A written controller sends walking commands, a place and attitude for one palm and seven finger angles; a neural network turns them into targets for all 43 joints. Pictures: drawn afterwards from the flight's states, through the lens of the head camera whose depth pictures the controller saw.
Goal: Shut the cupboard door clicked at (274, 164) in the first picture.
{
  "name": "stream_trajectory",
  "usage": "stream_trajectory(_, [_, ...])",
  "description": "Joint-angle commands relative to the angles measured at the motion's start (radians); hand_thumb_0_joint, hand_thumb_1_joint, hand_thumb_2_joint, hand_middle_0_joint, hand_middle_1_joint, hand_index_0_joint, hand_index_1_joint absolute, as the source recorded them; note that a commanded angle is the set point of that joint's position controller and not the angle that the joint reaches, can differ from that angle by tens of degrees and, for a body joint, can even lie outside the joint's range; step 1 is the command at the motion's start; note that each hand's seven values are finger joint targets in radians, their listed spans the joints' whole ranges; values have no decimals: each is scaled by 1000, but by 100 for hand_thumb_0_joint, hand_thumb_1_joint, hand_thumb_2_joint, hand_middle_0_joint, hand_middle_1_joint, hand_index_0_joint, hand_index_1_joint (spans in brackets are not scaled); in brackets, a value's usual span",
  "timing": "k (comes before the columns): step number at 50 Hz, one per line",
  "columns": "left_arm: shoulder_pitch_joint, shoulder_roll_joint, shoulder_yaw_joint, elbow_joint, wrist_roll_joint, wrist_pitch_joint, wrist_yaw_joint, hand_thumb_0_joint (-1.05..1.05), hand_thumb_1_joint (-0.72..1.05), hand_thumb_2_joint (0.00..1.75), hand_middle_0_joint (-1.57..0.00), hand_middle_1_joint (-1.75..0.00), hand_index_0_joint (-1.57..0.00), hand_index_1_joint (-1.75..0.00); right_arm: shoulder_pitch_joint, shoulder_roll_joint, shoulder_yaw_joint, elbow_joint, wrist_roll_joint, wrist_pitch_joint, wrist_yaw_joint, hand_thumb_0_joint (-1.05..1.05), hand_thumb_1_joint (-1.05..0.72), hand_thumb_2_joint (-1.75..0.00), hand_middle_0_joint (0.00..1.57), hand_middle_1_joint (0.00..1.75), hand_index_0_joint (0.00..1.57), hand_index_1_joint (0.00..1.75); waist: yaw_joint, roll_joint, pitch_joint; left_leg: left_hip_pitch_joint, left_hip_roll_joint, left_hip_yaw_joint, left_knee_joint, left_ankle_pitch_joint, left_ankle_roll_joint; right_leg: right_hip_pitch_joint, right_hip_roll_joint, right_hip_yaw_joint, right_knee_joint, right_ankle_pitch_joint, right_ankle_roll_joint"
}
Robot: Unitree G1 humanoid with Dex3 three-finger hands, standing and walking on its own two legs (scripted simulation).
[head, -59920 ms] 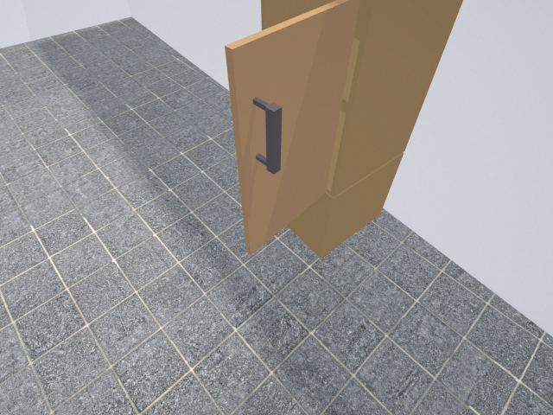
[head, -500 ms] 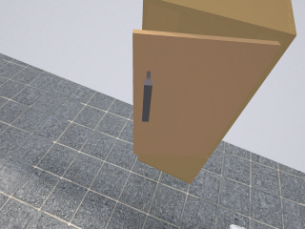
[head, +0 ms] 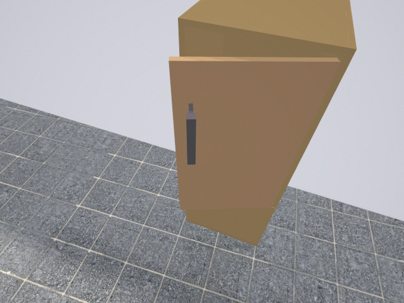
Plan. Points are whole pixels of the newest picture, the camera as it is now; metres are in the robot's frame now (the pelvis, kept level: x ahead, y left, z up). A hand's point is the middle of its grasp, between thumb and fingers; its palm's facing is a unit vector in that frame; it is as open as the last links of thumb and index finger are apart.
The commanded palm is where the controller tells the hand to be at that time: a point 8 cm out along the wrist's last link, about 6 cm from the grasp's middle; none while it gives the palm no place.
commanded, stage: come to a stop and stand still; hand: left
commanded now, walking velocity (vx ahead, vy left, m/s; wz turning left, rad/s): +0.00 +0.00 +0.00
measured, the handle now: (191, 135) +0.48 +0.06 +0.06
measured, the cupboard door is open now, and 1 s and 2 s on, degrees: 23 23 23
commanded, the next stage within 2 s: look again from close up in 0.16 s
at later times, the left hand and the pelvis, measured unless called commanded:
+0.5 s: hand out of the picture -0.02 +0.16 -0.19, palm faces +0.03 -0.98 -0.19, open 7.4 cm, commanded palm none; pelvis -0.02 +0.00 -0.01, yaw +1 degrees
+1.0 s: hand out of the picture -0.05 +0.17 -0.19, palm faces +0.04 -0.99 -0.16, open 7.4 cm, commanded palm none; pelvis -0.03 +0.00 -0.01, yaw +2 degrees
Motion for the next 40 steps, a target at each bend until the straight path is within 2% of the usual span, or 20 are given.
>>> stream_trajectory(1, [34, 98, 20, -30, -4, -8, 4, 0, 90, 90, -20, -30, -20, -30, 75, -84, -13, -12, -6, -7, -7, 0, -90, -90, 20, 30, 20, 30, -10, 5, 93, 32, 127, -161, -108, -133, -36, -155, -85, 93, -113, -39, -44])
stream_trajectory(2, [43, 95, 20, -29, -5, -8, 4, 0, 90, 90, -20, -30, -20, -30, 80, -82, -13, -9, -7, -8, -8, 0, -90, -90, 20, 30, 20, 30, -5, 23, 88, 28, 129, -162, -112, -142, -35, -150, -84, 91, -110, -36, -45])
stream_trajectory(4, [51, 88, 22, -26, -3, -8, 5, 0, 90, 90, -20, -30, -20, -30, 96, -72, -13, -3, -6, -8, -9, 0, -90, -90, 20, 30, 20, 30, 0, 8, 93, 14, 129, -163, -111, -152, -33, -138, -80, 82, -111, -36, -44])
stream_trajectory(8, [61, 74, 21, -20, -6, -6, 4, 0, 90, 90, -20, -30, -20, -30, 124, -66, -13, 5, -10, -7, -13, 0, -90, -90, 20, 30, 20, 30, 1, 38, 103, -11, 132, -174, -125, -187, -36, -146, -73, 80, -98, -48, -47])
stream_trajectory(9, [62, 71, 23, -19, -4, -5, 6, 0, 90, 90, -20, -30, -20, -30, 131, -57, -14, 5, -9, -7, -13, 0, -90, -90, 20, 30, 20, 30, 3, 17, 106, -19, 133, -176, -124, -193, -32, -138, -72, 71, -98, -47, -46])
stream_trajectory(10, [64, 67, 21, -19, -5, -5, 5, 0, 90, 90, -20, -30, -20, -30, 134, -58, -14, 4, -9, -8, -14, 0, -90, -90, 20, 30, 20, 30, 2, 26, 113, -23, 132, -177, -123, -187, -33, -145, -73, 78, -96, -44, -47])
stream_trajectory(12, [70, 65, 22, -18, -7, -8, 5, 0, 90, 90, -20, -30, -20, -30, 146, -56, -14, 5, -10, -10, -15, 0, -90, -90, 20, 30, 20, 30, 1, 28, 87, -8, 133, -176, -117, -169, -35, -138, -71, 77, -88, -23, -48])
stream_trajectory(13, [92, 98, -3, -31, 22, -55, 40, 0, 90, 90, -20, -30, -20, -30, 36, -87, 2, -60, -10, -38, 5, 0, -90, -90, 20, 30, 20, 30, 33, 95, 112, -64, 143, -118, 115, 86, -57, -163, -109, 65, -62, 195, -52])
stream_trajectory(14, [111, 134, 8, -30, 11, -77, 41, 0, 90, 90, -20, -30, -20, -30, 36, -55, 14, -83, -5, -54, 6, 0, -90, -90, 20, 30, 20, 30, 7, 49, 37, -30, 119, -136, 122, 200, -55, -110, -135, 90, -37, 532, -60])
stream_trajectory(15, [97, 126, 6, -57, -4, -75, 39, 0, 90, 90, -20, -30, -20, -30, 138, -42, 10, -81, -9, -56, 0, 0, -90, -90, 20, 30, 20, 30, -19, -20, -80, 15, 131, -140, 106, 115, -47, -39, -137, 81, 20, 425, -69])
stream_trajectory(16, [74, 110, 4, -70, -9, -69, 35, 0, 90, 90, -20, -30, -20, -30, 141, -62, 6, -74, -10, -54, -2, 0, -90, -90, 20, 30, 20, 30, -15, -20, -123, 19, 129, -147, 109, 117, -35, -22, -118, 72, 33, 342, -69])
stream_trajectory(18, [71, 103, 3, -91, -10, -56, 29, 0, 90, 90, -20, -30, -20, -30, 120, -72, -1, -85, -9, -44, -4, 0, -90, -90, 20, 30, 20, 30, -10, 28, -69, -1, 132, -156, 96, 64, -28, -85, -96, 71, 28, 158, -70])
stream_trajectory(19, [67, 105, 5, -100, -5, -50, 29, 0, 90, 90, -20, -30, -20, -30, 104, -73, -2, -95, -11, -40, -3, 0, -90, -90, 20, 30, 20, 30, -7, 65, -1, -43, 131, -158, 82, 25, -26, -117, -91, 66, 18, 102, -72])
stream_trajectory(21, [71, 106, 5, -116, -3, -40, 26, 0, 90, 90, -20, -30, -20, -30, 90, -82, -9, -114, -12, -27, 2, 0, -90, -90, 20, 30, 20, 30, -8, 17, 73, -93, 126, -174, 52, -127, -28, -187, -75, 70, 12, -45, -73])
stream_trajectory(23, [77, 110, 6, -137, 1, -34, 23, 0, 90, 90, -20, -30, -20, -30, 77, -92, -15, -129, -13, -20, 6, 0, -90, -90, 20, 30, 20, 30, -6, -11, 97, -116, 123, -186, 30, -207, -26, -227, -67, 75, 10, -119, -71])
stream_trajectory(25, [82, 113, 8, -151, 4, -31, 22, 0, 90, 90, -20, -30, -20, -30, 73, -96, -17, -131, -14, -17, 8, 0, -90, -90, 20, 30, 20, 30, -6, -28, 98, -119, 125, -196, 17, -227, -21, -235, -63, 72, 16, -128, -69])
stream_trajectory(27, [88, 117, 10, -166, 5, -29, 20, 0, 90, 90, -20, -30, -20, -30, 61, -112, -20, -141, -15, -17, 10, 0, -90, -90, 20, 30, 20, 30, -4, -15, 100, -120, 131, -207, -3, -255, -18, -246, -58, 72, 19, -134, -65])
stream_trajectory(32, [97, 137, 11, -176, 4, -33, 14, 0, 90, 90, -20, -30, -20, -30, 32, -139, -20, -149, -13, -30, 11, 0, -90, -90, 20, 30, 20, 30, 5, 14, 45, -89, 141, -216, -27, -215, -10, -190, -60, 61, 21, -39, -59])
stream_trajectory(36, [92, 158, 12, -174, 5, -36, 10, 0, 90, 90, -20, -30, -20, -30, 11, -156, -20, -146, -11, -36, 11, 0, -90, -90, 20, 30, 20, 30, 7, 16, 31, -66, 141, -207, -25, -167, -10, -171, -70, 66, 2, 4, -58])
stream_trajectory(40, [93, 169, 11, -166, 5, -35, 8, 0, 90, 90, -20, -30, -20, -30, -5, -167, -19, -137, -9, -35, 12, 0, -90, -90, 20, 30, 20, 30, 8, 25, 33, -60, 144, -206, -39, -180, -12, -164, -74, 63, -17, 3, -53])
